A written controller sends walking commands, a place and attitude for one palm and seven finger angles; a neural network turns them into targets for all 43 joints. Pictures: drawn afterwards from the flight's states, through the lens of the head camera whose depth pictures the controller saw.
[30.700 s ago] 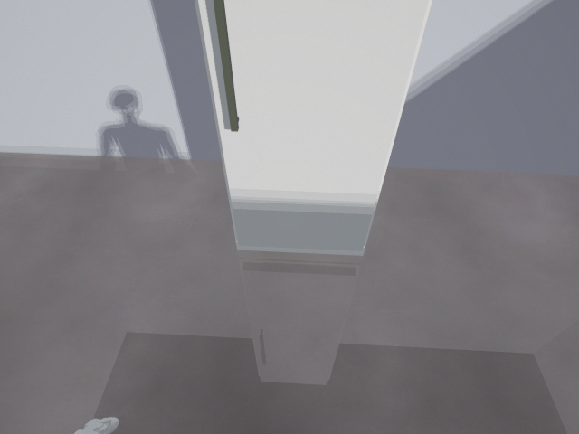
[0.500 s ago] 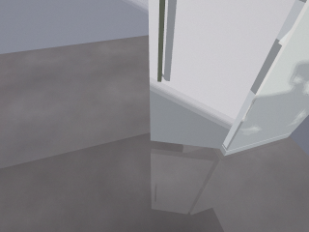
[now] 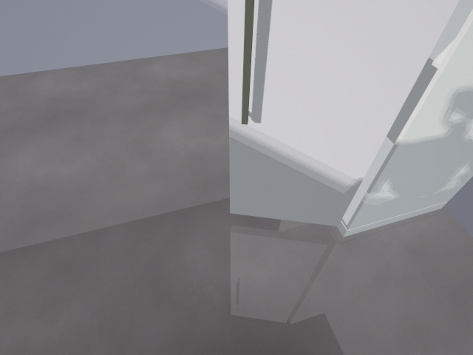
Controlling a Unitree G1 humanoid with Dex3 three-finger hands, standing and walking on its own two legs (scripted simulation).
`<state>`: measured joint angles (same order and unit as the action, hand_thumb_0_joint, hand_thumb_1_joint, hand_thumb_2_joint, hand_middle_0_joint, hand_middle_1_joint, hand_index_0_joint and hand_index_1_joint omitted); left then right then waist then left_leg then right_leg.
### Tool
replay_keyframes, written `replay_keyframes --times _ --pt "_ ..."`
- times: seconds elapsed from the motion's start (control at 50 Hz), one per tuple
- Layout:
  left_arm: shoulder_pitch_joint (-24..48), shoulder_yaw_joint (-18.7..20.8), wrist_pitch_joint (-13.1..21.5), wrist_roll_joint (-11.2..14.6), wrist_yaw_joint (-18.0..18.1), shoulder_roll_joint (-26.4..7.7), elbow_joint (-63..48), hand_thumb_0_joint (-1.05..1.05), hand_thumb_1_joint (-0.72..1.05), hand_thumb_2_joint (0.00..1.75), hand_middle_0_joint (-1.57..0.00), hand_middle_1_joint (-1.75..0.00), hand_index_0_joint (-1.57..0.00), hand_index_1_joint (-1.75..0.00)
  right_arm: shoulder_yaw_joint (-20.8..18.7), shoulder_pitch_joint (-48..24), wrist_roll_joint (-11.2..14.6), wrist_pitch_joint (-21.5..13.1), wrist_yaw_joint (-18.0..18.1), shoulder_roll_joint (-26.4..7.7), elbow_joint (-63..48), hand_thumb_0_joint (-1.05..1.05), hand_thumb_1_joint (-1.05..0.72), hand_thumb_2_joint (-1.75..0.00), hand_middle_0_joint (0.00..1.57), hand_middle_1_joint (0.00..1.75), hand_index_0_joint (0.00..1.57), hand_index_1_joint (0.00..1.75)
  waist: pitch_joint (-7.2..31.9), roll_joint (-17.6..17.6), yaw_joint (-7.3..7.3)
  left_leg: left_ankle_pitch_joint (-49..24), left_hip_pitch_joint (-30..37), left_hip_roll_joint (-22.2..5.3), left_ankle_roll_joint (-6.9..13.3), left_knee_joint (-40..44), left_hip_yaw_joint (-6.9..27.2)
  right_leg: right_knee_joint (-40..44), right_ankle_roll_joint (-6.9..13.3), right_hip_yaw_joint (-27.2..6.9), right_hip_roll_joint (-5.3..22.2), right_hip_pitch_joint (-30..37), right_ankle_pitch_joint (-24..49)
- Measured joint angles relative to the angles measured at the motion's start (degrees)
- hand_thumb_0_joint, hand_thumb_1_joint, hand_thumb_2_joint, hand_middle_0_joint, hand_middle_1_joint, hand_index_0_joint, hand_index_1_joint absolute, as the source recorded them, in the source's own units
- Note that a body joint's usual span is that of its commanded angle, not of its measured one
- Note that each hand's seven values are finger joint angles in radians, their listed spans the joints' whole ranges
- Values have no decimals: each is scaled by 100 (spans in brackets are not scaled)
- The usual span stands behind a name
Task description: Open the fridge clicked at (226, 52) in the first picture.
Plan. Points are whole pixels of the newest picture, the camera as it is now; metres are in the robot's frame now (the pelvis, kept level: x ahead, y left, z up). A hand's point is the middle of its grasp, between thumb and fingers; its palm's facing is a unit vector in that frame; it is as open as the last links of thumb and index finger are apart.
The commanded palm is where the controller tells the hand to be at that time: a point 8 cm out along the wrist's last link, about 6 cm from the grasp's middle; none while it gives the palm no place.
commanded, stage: look to check the result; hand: left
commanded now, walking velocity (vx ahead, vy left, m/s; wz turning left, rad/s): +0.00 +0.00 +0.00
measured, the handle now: (248, 55) +0.80 +0.02 +0.12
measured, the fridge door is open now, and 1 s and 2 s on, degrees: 65 65 65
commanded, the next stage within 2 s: stand and wait in 0.32 s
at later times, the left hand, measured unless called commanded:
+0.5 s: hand out of the picture +0.11 +0.23 -0.16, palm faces -0.04 -0.94 -0.33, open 7.4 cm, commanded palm none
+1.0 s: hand out of the picture +0.11 +0.22 -0.16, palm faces -0.03 -0.95 -0.32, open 7.4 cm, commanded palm none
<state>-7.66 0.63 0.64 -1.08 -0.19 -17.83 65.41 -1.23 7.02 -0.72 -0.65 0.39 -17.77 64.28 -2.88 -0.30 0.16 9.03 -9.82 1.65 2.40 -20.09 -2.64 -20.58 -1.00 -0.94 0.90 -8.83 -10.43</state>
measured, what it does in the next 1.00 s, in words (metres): stands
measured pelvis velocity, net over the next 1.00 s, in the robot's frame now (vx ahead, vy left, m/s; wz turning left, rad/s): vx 0.04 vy -0.02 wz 0.00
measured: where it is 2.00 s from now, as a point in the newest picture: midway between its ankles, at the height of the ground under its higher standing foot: outside the picture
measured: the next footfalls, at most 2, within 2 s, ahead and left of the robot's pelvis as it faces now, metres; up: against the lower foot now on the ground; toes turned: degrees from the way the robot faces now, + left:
none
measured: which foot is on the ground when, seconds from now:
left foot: down 0.00-1.00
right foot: down 0.00-1.00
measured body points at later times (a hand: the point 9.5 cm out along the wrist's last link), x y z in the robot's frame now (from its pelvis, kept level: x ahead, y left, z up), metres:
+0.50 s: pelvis +0.03 -0.01 +0.00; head +0.04 -0.01 +0.45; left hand +0.12 +0.28 -0.13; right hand +0.11 -0.31 -0.13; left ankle +0.02 +0.09 -0.75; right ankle +0.01 -0.13 -0.75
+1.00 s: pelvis +0.04 -0.02 +0.00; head +0.05 -0.02 +0.45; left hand +0.11 +0.27 -0.13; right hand +0.11 -0.31 -0.13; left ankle +0.02 +0.09 -0.75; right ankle +0.01 -0.13 -0.75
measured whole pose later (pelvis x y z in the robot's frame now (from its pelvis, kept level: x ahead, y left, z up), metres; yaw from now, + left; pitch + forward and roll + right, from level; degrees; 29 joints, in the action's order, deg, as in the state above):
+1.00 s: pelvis +0.04 -0.02 +0.00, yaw +0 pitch -1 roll +0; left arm -6.1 0.2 1.0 -0.7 0.0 -18.6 65.0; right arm -0.3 6.0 -0.5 -0.4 0.6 -18.5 65.0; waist -2.6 0.1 0.6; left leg 10.6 -5.2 0.1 0.5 -17.0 -2.2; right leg -16.9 0.7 -0.6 -0.7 -4.0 -11.7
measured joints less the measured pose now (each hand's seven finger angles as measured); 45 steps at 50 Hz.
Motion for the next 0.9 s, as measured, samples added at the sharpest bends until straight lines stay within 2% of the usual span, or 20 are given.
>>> replay_keyframes --times 0.28,0.9 --pt "236 -39 29 19 -10 -119 -41 0 91 90 -20 -30 -20 -30 61 -177 10 -8 -27 -127 48 0 -90 -90 20 30 21 30 1 -1 32 40 172 -29 -54 179 21 167 41 16 -32 166 -47" --pt "161 -43 40 39 21 -78 -40 0 91 90 -20 -30 -20 -30 96 -108 18 13 19 -79 70 0 -90 -90 20 30 21 30 34 34 40 164 448 -142 -177 300 46 342 155 34 -147 460 -139"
